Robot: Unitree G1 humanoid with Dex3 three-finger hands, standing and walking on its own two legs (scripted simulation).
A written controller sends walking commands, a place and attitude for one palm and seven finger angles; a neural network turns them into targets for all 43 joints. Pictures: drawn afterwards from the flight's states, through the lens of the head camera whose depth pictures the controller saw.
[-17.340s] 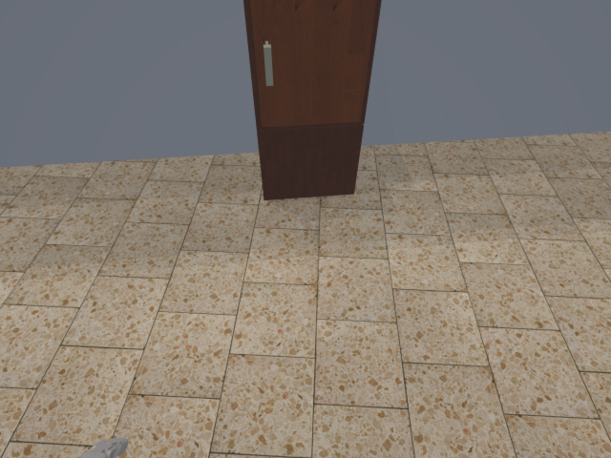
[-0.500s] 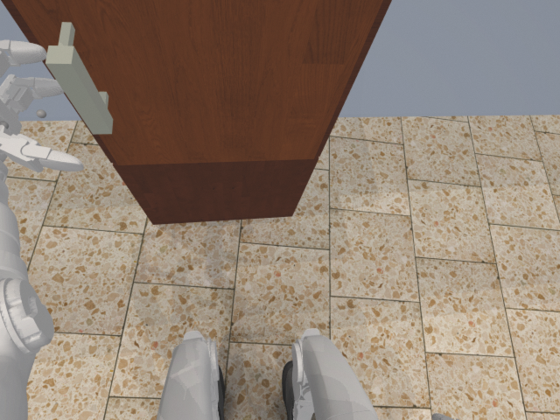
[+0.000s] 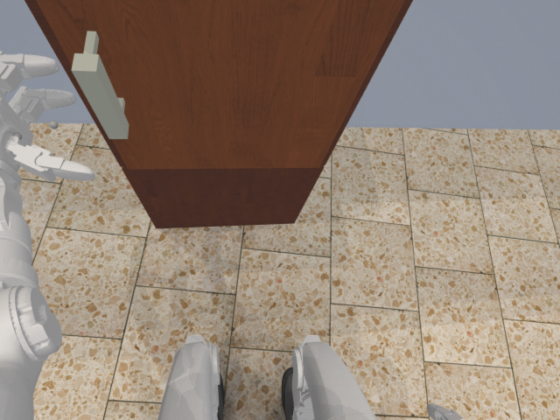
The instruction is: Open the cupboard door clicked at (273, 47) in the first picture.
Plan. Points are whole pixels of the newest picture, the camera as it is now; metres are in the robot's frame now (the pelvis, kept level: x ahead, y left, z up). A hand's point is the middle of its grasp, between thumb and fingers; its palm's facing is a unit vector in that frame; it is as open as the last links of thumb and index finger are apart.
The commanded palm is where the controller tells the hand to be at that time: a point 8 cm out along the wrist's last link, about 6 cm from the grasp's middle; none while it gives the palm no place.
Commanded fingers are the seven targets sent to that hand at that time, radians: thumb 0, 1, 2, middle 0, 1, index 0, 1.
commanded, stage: move the hooked fingers beside the handle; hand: left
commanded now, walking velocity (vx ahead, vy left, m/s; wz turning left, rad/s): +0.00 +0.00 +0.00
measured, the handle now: (106, 88) +0.54 +0.22 +0.05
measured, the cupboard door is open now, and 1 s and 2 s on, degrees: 0 0 1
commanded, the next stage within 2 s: slide the fingers in behind the handle in 0.10 s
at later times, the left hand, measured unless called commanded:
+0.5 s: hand (73, 123) +0.49 +0.25 +0.05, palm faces +0.02 -1.00 -0.01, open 14.0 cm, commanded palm +0.47 +0.28 +0.05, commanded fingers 0.00 -0.50 0.30 -0.30 -1.20 -0.30 -1.20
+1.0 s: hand (106, 123) +0.48 +0.21 +0.05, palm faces +0.03 -1.00 -0.02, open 14.0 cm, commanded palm +0.46 +0.25 +0.05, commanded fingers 0.00 -0.50 0.30 -0.30 -1.20 -0.30 -1.20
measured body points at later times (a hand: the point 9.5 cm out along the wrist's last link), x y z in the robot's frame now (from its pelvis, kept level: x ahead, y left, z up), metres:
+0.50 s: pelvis +0.00 +0.00 +0.00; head +0.16 +0.04 +0.42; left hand +0.48 +0.30 +0.05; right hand +0.05 -0.27 -0.10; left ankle +0.04 +0.09 -0.61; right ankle +0.02 -0.14 -0.61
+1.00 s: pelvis +0.00 -0.01 +0.01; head +0.15 +0.02 +0.43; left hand +0.48 +0.26 +0.06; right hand +0.05 -0.28 -0.11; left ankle +0.04 +0.09 -0.61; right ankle +0.02 -0.14 -0.61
